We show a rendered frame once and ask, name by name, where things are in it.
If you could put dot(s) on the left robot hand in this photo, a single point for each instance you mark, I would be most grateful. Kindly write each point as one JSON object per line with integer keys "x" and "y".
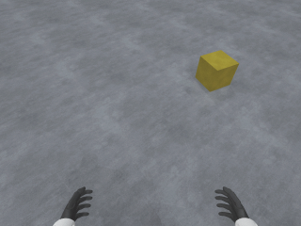
{"x": 73, "y": 205}

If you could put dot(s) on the right robot hand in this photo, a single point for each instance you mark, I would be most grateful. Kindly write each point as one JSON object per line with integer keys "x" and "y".
{"x": 237, "y": 210}

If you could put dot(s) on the carton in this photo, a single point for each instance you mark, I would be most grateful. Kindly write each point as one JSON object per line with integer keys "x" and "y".
{"x": 216, "y": 70}

